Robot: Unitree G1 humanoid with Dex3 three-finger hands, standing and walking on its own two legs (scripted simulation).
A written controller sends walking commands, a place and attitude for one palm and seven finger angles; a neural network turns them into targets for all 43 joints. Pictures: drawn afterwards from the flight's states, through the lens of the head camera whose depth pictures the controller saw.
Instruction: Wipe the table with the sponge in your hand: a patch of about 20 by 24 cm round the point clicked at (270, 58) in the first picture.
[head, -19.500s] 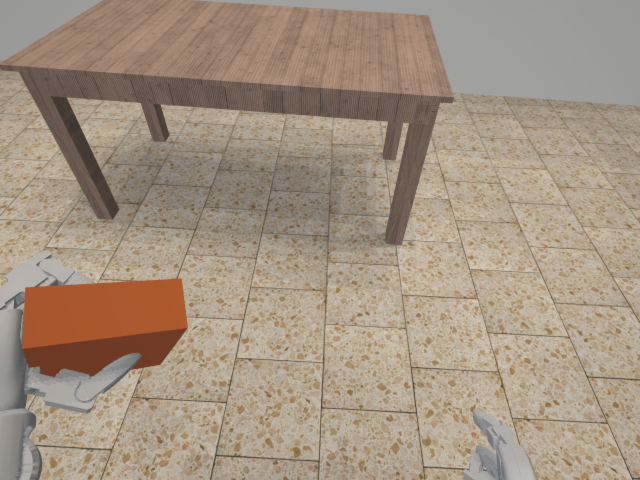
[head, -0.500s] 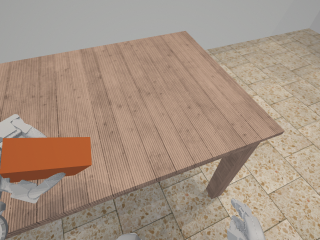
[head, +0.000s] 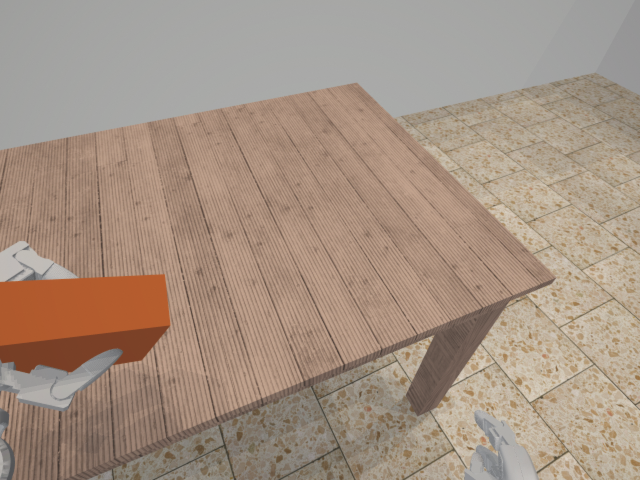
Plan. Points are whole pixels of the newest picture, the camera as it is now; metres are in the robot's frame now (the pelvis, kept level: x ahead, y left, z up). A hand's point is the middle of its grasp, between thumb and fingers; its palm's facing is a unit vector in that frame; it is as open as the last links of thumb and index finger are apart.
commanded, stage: come to a stop and stand still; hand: left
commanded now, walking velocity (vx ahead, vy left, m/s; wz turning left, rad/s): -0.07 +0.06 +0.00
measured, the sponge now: (108, 326) +0.22 +0.22 +0.15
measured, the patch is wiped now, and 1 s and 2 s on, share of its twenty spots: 0.00 0.00 0.00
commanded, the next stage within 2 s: look again from close up in 1.40 s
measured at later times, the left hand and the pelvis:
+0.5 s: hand (46, 316) +0.22 +0.27 +0.16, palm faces +0.35 -0.85 -0.39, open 9.3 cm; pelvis +0.00 +0.02 +0.01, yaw +0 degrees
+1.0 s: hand out of the picture +0.18 +0.31 +0.16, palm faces +0.40 -0.84 -0.37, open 9.3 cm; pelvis -0.04 +0.05 +0.01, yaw +0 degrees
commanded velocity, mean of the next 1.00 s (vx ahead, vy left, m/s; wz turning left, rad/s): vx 0.00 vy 0.00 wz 0.00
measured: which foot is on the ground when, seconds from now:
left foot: down 0.00-1.00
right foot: down 0.00-1.00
